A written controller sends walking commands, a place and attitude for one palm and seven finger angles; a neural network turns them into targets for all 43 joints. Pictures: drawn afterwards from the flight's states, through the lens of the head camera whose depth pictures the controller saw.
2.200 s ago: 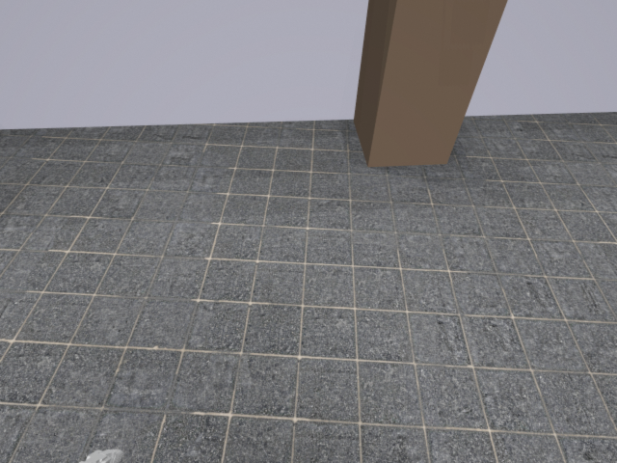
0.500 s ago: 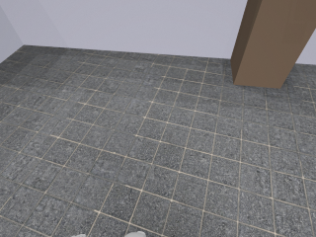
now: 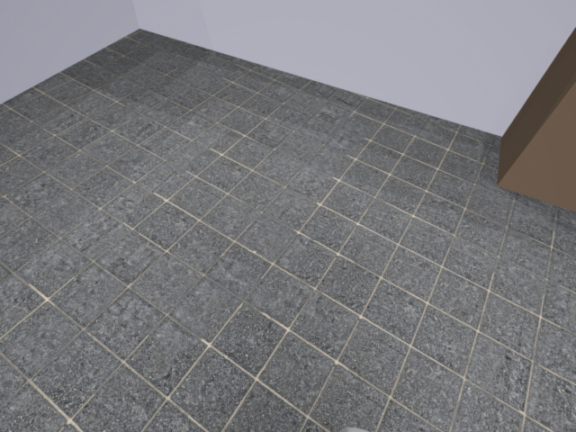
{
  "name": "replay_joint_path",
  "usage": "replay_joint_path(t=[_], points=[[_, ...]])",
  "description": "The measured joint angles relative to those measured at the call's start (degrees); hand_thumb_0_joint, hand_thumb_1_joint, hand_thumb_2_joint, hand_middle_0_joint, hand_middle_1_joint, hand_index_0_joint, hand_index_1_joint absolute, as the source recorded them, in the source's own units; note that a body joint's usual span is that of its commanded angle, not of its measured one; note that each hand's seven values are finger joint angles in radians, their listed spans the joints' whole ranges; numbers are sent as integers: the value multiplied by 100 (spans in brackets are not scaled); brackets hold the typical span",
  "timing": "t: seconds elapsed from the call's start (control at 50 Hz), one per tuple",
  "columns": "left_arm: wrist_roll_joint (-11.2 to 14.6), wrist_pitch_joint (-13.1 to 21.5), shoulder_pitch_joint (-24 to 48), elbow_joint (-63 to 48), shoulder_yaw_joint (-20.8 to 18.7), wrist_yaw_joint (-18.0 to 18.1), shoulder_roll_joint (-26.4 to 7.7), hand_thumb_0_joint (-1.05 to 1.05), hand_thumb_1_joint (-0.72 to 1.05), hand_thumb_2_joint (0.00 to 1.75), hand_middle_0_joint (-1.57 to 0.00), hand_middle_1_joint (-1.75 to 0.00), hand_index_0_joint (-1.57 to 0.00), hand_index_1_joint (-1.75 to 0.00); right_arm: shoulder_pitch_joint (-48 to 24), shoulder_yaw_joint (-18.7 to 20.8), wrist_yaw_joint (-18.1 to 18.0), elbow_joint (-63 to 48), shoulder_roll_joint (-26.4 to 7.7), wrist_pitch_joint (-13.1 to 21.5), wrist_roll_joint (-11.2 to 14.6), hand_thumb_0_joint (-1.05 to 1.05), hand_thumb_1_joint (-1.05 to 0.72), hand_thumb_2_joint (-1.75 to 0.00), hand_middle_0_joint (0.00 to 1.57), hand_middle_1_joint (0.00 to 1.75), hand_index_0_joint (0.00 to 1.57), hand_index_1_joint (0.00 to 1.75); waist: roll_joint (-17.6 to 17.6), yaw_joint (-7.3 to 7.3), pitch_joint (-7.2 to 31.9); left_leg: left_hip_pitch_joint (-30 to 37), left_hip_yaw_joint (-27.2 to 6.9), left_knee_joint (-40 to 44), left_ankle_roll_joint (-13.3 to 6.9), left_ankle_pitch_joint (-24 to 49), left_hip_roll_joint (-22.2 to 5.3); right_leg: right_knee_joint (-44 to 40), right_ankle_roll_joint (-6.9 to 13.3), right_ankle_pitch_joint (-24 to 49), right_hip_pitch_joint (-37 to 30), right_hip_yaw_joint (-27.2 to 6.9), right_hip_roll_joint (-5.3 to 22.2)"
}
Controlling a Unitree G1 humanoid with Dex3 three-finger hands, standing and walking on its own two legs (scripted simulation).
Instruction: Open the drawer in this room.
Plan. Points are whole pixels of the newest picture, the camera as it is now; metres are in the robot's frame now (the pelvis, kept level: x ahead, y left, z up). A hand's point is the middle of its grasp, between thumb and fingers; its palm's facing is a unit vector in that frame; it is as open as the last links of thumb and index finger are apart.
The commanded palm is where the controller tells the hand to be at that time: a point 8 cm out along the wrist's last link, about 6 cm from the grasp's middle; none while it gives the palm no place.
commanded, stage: turn or walk to find it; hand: left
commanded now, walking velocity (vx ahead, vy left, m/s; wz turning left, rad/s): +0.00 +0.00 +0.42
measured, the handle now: out of the picture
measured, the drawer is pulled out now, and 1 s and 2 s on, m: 0.00 0.00 0.00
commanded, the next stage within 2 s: none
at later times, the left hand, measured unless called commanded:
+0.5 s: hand out of the picture -0.01 +0.17 -0.16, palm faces +0.24 -0.95 -0.22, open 7.4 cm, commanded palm none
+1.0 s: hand out of the picture -0.04 +0.24 -0.16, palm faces +0.42 -0.87 -0.24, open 7.4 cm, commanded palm none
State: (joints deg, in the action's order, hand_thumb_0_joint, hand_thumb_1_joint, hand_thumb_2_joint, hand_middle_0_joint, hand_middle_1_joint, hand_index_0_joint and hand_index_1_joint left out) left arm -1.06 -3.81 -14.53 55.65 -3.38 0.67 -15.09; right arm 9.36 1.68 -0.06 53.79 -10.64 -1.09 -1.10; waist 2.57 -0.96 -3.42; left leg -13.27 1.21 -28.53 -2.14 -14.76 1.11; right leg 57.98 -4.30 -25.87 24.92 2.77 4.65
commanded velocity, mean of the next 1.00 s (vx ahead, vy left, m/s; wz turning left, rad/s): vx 0.00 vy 0.00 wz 0.42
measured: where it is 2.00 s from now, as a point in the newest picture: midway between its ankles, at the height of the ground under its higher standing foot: outside the picture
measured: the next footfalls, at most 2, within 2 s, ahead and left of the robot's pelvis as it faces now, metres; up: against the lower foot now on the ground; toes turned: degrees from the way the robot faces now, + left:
right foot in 0.20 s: +0.05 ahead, -0.13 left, +0.00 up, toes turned +2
left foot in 0.60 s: -0.04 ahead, +0.12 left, +0.00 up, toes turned +21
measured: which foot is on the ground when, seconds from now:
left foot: down 0.00-0.20, up 0.22-0.58, down 0.60-1.00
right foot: up 0.00-0.18, down 0.20-0.60, up 0.62-1.00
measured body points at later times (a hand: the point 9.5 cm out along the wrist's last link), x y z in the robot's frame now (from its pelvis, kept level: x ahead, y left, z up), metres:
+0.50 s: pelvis -0.03 -0.02 +0.00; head +0.00 -0.02 +0.45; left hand -0.02 +0.22 -0.14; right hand +0.07 -0.27 -0.15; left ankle -0.08 +0.11 -0.68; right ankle +0.01 -0.13 -0.74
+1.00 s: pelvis -0.05 +0.02 +0.00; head -0.03 +0.03 +0.45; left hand -0.07 +0.29 -0.14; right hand +0.10 -0.18 -0.14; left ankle -0.07 +0.10 -0.74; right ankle +0.00 -0.13 -0.70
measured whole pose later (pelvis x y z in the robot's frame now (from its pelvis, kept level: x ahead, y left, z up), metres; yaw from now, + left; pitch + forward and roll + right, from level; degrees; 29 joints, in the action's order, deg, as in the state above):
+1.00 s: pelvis -0.05 +0.02 +0.00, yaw +25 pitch +0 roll -1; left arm -0.8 -3.4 -8.9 53.1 -3.3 0.9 -13.2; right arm 12.7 2.4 -0.1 55.0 -10.3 -1.5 -1.5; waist 0.3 1.4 -2.8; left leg -13.4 -2.5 -25.3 -3.1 -12.1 3.2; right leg 47.6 -4.8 -25.2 21.1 1.1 3.3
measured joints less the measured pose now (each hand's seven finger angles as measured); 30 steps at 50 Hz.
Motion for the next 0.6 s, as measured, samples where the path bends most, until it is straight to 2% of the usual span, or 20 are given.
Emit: replay_joint_path(t=[0.14,0.2,0.24,0.28,0.32,0.38,0.44,0.54,0.6], points=[[32,74,260,-234,40,20,209,0,91,90,-19,-30,-20,-30,167,49,19,49,-22,-87,-34,0,-91,-90,20,30,20,30,-281,140,38,-66,-331,97,52,181,130,-1258,27,78,-455,-88,-173],[35,195,281,-384,81,29,282,0,91,90,-20,-30,-20,-30,276,100,43,66,-72,-141,-13,0,-91,-90,20,30,20,30,-342,163,96,-268,-456,-188,147,97,212,-2450,72,712,-966,-53,-226],[-14,281,310,-421,124,48,380,0,91,90,-20,-30,-20,-30,312,172,55,87,-155,-186,14,0,-91,-90,20,30,20,30,-492,177,73,-587,-523,-915,198,-494,184,-2506,341,885,-987,93,-273],[-26,309,278,-468,168,43,449,0,91,90,-20,-30,-20,-30,353,241,70,140,-212,-268,-3,1,-91,-90,20,30,20,30,-511,176,80,-985,-482,-2065,250,-994,212,-2500,505,872,-1025,230,-212],[-30,310,220,-472,188,48,501,0,91,90,-20,-30,-20,-30,369,288,108,202,-270,-311,-17,1,-91,-90,20,30,20,30,-503,170,82,-1270,-385,-3014,316,-892,133,-2662,544,938,-1133,325,-172],[-42,294,156,-420,206,58,538,0,91,90,-20,-30,-21,-30,405,322,137,249,-319,-325,-27,1,-91,-90,20,30,20,30,-447,203,76,-1396,-266,-3564,433,-656,-64,-2866,530,1044,-1253,471,-108],[-62,287,116,-365,211,52,538,0,90,90,-20,-30,-21,-30,425,322,141,294,-329,-352,-23,1,-91,-90,20,30,19,30,-343,199,51,-1246,-166,-3303,509,-729,-223,-2941,496,1082,-1287,608,-17],[-100,281,73,-274,167,28,428,0,90,90,-20,-30,-21,-30,322,246,124,326,-279,-328,21,1,-91,-90,20,30,19,30,-121,86,-51,-676,80,-1939,502,-1076,-314,-2773,373,1030,-1167,786,191],[-63,228,20,-206,106,18,302,0,90,90,-20,-30,-21,-30,282,183,115,223,-257,-204,35,1,-91,-90,20,30,19,30,-46,84,-52,-174,242,-668,415,-495,-310,-2367,216,845,-971,934,338]])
